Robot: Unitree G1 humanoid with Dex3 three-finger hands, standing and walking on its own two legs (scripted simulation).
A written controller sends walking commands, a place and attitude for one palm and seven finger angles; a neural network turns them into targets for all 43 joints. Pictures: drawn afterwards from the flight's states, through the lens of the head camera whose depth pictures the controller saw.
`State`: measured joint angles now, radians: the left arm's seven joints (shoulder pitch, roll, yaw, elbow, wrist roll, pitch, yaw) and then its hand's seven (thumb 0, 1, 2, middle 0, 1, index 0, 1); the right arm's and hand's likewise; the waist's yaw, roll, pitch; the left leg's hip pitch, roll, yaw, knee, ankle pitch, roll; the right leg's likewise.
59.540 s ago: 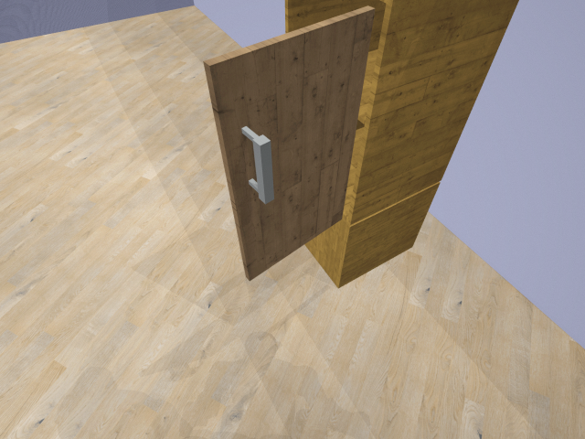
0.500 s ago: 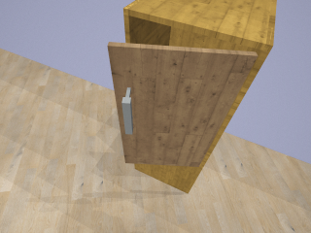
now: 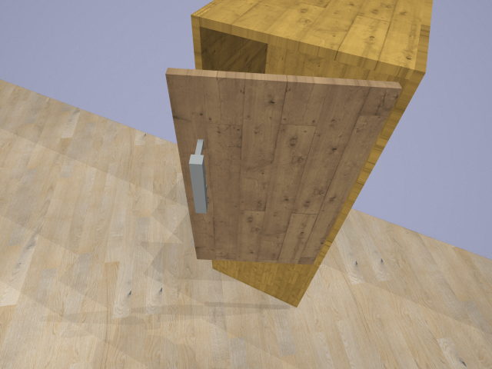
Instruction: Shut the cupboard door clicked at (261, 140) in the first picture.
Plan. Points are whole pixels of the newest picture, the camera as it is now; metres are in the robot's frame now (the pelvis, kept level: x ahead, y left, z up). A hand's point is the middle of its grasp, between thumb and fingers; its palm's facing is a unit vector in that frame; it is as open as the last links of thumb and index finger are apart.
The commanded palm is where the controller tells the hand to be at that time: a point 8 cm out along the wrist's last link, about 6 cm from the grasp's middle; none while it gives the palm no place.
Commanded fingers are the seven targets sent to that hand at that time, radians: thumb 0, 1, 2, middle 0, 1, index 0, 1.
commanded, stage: shuffle to correct the standing spot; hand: left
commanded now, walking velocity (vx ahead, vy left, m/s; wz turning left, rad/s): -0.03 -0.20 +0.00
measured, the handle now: (200, 177) +0.43 +0.12 +0.05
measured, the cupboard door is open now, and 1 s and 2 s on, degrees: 23 23 23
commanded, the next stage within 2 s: come to a stop and stand still in 0.28 s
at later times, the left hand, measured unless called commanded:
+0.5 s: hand out of the picture +0.01 +0.07 -0.18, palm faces +0.03 -0.98 -0.20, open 7.3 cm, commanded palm none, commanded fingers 0.00 0.90 0.90 -0.20 -0.30 -0.20 -0.30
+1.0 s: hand out of the picture -0.05 +0.10 -0.19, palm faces +0.12 -0.97 -0.22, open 7.3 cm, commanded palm none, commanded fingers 0.00 0.90 0.90 -0.20 -0.30 -0.20 -0.30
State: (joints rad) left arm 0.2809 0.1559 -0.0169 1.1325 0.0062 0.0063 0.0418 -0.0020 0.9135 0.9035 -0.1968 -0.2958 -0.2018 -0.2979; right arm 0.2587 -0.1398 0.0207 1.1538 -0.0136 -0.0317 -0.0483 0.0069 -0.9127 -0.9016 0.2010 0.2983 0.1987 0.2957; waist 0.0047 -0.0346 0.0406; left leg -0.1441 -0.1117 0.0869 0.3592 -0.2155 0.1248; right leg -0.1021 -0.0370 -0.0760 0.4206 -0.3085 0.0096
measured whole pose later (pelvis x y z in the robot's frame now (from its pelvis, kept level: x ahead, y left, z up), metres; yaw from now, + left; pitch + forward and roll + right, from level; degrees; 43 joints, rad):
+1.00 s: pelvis -0.03 -0.09 -0.01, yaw +3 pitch -1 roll +1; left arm 0.30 0.21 0.04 1.04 0.03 0.05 0.04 0.00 0.91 0.90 -0.20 -0.30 -0.20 -0.30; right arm 0.13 -0.13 -0.01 0.97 -0.02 0.01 -0.02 0.00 -0.91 -0.90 0.20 0.30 0.20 0.30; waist 0.06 -0.07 0.06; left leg -0.26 -0.04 0.06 0.52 -0.25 0.06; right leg -0.33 -0.05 0.00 0.82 -0.49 0.00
